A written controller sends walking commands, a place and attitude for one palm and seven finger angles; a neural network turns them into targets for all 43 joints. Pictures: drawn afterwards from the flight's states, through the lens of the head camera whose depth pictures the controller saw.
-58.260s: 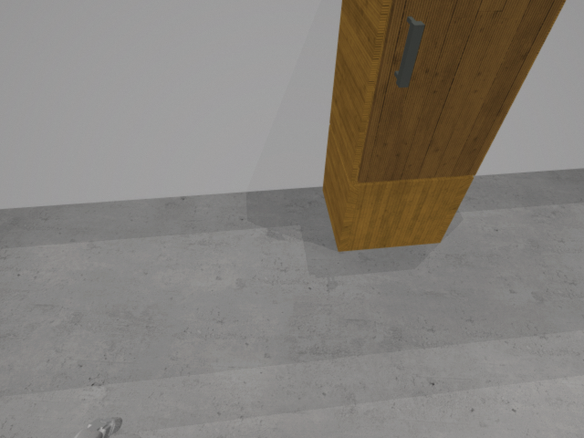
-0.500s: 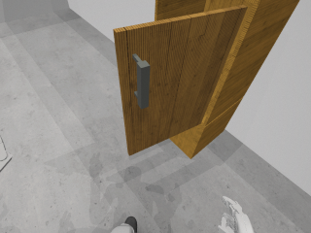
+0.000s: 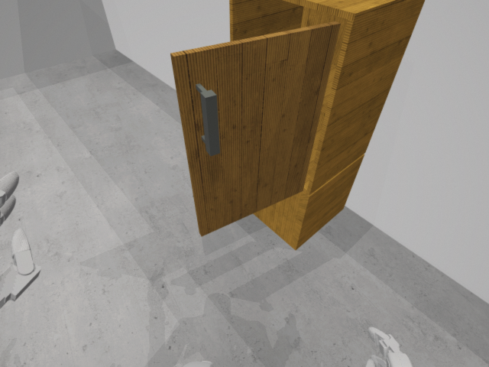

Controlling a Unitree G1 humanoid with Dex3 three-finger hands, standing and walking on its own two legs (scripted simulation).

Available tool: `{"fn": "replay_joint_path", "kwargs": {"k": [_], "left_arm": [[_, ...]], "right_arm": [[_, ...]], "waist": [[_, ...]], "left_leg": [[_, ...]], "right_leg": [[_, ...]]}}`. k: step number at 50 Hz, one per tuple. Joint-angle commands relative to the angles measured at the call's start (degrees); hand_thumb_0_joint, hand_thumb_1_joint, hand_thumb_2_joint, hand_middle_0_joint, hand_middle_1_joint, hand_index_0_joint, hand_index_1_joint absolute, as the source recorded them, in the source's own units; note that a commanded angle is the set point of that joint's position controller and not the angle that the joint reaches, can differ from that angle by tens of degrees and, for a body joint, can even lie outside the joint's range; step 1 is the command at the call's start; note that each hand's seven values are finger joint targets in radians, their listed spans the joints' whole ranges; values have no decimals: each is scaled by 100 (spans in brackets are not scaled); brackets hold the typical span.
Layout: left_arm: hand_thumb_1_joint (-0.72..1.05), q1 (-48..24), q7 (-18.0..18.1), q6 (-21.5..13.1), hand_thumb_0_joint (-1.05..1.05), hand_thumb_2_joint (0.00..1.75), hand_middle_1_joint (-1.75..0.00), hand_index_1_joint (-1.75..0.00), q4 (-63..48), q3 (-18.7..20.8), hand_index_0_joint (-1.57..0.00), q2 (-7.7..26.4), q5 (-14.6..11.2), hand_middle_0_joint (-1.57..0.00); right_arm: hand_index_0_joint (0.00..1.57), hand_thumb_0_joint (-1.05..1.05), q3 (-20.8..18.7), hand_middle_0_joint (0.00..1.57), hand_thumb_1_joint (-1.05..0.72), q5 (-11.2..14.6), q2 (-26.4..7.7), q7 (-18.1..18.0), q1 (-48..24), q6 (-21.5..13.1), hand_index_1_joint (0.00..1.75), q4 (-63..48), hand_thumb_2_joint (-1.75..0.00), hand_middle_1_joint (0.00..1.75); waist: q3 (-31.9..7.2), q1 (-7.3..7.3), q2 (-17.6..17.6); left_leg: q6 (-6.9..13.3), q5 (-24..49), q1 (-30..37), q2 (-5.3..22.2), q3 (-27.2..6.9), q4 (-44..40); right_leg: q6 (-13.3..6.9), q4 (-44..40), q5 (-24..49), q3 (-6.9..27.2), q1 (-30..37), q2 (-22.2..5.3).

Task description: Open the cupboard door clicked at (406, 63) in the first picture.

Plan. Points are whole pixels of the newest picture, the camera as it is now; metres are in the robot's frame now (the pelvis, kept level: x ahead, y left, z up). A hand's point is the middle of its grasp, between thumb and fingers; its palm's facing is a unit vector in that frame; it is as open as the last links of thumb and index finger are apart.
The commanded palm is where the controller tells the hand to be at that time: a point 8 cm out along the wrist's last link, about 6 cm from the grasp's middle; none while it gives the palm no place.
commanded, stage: stop stepping back and stand still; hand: left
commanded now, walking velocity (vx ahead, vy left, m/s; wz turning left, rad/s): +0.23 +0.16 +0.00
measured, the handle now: (206, 120) +0.58 +0.13 +0.11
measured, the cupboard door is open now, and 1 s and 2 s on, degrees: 78 78 78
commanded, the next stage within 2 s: let the arm hang, fingers relaxed in 0.38 s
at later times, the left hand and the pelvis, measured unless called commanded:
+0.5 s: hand (22, 272) +0.18 +0.28 +0.16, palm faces +0.47 -0.71 -0.52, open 7.4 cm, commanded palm none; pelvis -0.01 +0.00 -0.01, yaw +2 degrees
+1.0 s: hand out of the picture -0.05 +0.20 -0.17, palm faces +0.14 -0.97 -0.19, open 7.2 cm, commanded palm none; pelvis -0.03 +0.02 +0.01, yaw +5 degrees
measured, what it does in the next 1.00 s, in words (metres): steps on the spot: left foot, then left foot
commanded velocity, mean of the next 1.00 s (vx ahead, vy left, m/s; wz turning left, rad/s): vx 0.05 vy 0.00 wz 0.00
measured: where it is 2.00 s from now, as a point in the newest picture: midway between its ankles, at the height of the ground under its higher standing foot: outside the picture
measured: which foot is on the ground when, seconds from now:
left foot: up 0.00-0.24, down 0.26-0.48, up 0.50-0.78, down 0.80-1.00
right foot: down 0.00-1.00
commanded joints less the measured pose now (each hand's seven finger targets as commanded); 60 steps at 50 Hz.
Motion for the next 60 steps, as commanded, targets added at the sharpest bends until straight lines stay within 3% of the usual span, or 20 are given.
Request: {"fn": "replay_joint_path", "kwargs": {"k": [1, 3, 8, 10, 11, 13, 14, 16, 21, 23, 24, 25, 30, 34, 38, 41, 42, 45, 52, 60], "left_arm": [[90, -1068, 145, -573, 0, 90, -30, -30, -834, 796, -20, 1213, 22, -20], [90, -1260, 160, -587, 0, 90, -30, -30, -535, 663, -20, 1125, 40, -20], [90, -1003, 309, -607, 0, 90, -30, -30, -698, 629, -20, 1047, 64, -20], [90, -753, 359, -612, 0, 90, -30, -30, -891, 768, -20, 1066, 34, -20], [90, -695, 354, -647, 0, 90, -30, -30, -1007, 786, -20, 1027, -15, -20], [90, -667, 369, -732, 0, 90, -30, -30, -1367, 835, -20, 1002, 2, -20], [90, -669, 371, -717, 0, 90, -30, -30, -1221, 969, -20, 1140, 38, -20], [90, -511, 270, -637, 0, 90, -30, -30, -799, 988, -20, 1110, 37, -20], [90, -687, 240, -553, 0, 90, -30, -30, -880, 726, -20, 996, 32, -20], [90, -786, 198, -538, 0, 90, -30, -30, -772, 699, -20, 1061, 51, -20], [90, -353, -614, 521, 0, 90, -30, -30, 3386, -1386, -20, -15, 454, -20], [90, -435, -755, 832, 0, 90, -30, -30, 3637, -1425, -20, -203, 341, -20], [90, -1274, -679, 962, 0, 90, -30, -30, 4473, -1598, -20, -309, 343, -20], [90, -1533, -683, 975, 0, 90, -30, -30, 5748, -1696, -20, -146, 311, -20], [90, -1756, -681, 953, 0, 90, -30, -30, 6819, -1825, -20, -319, 182, -20], [90, -1462, -687, 1005, 0, 90, -30, -30, 7289, -1924, -20, -872, 144, -20], [90, -1456, -690, 1003, 0, 90, -30, -30, 7446, -1941, -20, -852, 184, -20], [90, -1596, -714, 993, 0, 90, -30, -30, 8013, -1974, -20, -718, 167, -20], [90, -1510, -677, 893, 0, 90, -30, -30, 8807, -2076, -20, -779, 140, -20], [90, -1326, -623, 898, 0, 90, -30, -30, 9143, -2111, -20, -969, 131, -20]], "right_arm": [[20, 0, -236, 20, -90, -70, -655, -96, -575, -356, 30, -811, -90, 30], [20, 0, -254, 20, -90, -32, -656, -179, -581, -392, 30, -761, -90, 30], [20, 0, -264, 20, -90, -39, -600, -275, -542, -628, 30, -820, -90, 30], [20, 0, -240, 20, -90, -55, -593, -272, -396, -661, 30, -865, -90, 30], [20, 0, -257, 20, -90, -43, -635, -271, -323, -663, 30, -918, -90, 30], [20, 0, -308, 20, -90, -13, -799, -207, -370, -649, 30, -1023, -90, 30], [20, 0, -318, 20, -90, -12, -731, -169, -334, -667, 30, -954, -90, 30], [20, 0, -325, 20, -90, 27, -685, -120, -442, -685, 30, -771, -90, 30], [20, 0, -257, 20, -90, 28, -750, -74, -469, -704, 30, -728, -90, 30], [20, 0, -261, 20, -90, 42, -700, -49, -521, -668, 30, -767, -90, 30], [20, 0, -329, 20, -90, 69, -881, 415, -593, -397, 30, 206, -90, 30], [20, 0, -305, 20, -90, 86, -580, 359, -366, -34, 30, 110, -90, 30], [20, 0, -207, 20, -90, -53, -345, 405, -227, 523, 30, 115, -90, 30], [20, 0, -195, 20, -90, -94, -304, 396, -206, 650, 30, 500, -90, 30], [20, 0, -136, 20, -90, -69, -218, 312, 272, 588, 30, 1131, -90, 30], [20, 0, -150, 20, -90, -192, -615, 201, 48, 543, 30, 1246, -90, 30], [20, 0, -132, 20, -90, -198, -586, 169, -161, 575, 30, 1240, -90, 30], [20, 0, -72, 20, -90, -133, -342, 174, 30, 538, 30, 1620, -90, 30], [20, 0, -37, 20, -90, -72, -243, 153, 682, 503, 30, 2217, -90, 30], [20, 0, 40, 20, -90, -84, -62, 134, 787, 464, 30, 2601, -90, 30]], "waist": [[54, -268, -142], [114, -199, -23], [-178, 12, -834], [-363, -79, -510], [-437, -144, -15], [-326, -78, 1604], [-154, -128, 1251], [212, -151, 1188], [151, -133, 1135], [39, -178, 141], [-183, -72, -699], [-376, -51, -1008], [-145, -73, -1301], [-319, -63, -1014], [-340, -279, 163], [59, -23, 1968], [153, 126, 1179], [376, 36, 1583], [468, -90, -165], [546, -77, 24]], "left_leg": [[-74, 585, -319, 474, -121, 1329], [-3, 503, 113, 406, 168, 534], [213, -375, 1057, 296, 582, -1887], [249, -202, 1712, 157, 663, -2912], [315, -199, 1942, 327, 396, -3353], [816, 200, 2352, 1783, -1665, -3706], [1002, 931, 2273, 2095, -1855, -3795], [1027, -98, 1226, 2019, -1464, -4005], [546, 1200, 994, 1382, -304, -2808], [253, 689, 545, 808, 134, -1801], [-23, 473, -287, 477, 330, -351], [-38, -1621, 24, 627, -205, 154], [-37, -925, 90, 303, 290, 434], [-48, -533, 694, 242, 368, -491], [20, 480, 1860, 346, 174, -2164], [624, 462, 1198, 1527, -1306, -3386], [609, -96, 617, 1483, -1228, -3455], [271, -251, 585, 999, -807, -3727], [237, 400, 1346, 801, -446, -3510], [258, 603, 1389, 805, -396, -3584]], "right_leg": [[-393, -2275, -2407, 2084, -703, -1644], [-218, -2257, -2328, 1561, -806, -1472], [-271, -2066, -2411, 1565, -45, -1536], [-116, -1511, -2011, 1215, 98, -1113], [53, -875, -1516, 967, 157, -819], [405, 898, -908, 69, -906, -73], [476, 1583, -1195, -75, -1279, 2], [486, 1763, -1085, 85, -947, -201], [491, -464, -12, -316, 584, 14], [132, -870, 1039, 966, 1025, -629], [-351, -408, 3779, 1710, 929, -2035], [-687, -599, 4059, 1934, 572, -2245], [-735, -857, 2914, 787, 503, -1522], [-589, -1295, 1665, 818, 706, -1350], [-274, -1343, 211, 786, 258, -1229], [267, -849, -169, 88, 224, -511], [297, -991, 50, 159, 801, -483], [163, -1095, 268, 207, 950, -577], [121, -1632, -208, 429, 556, -791], [153, -1459, 53, 434, 458, -774]]}}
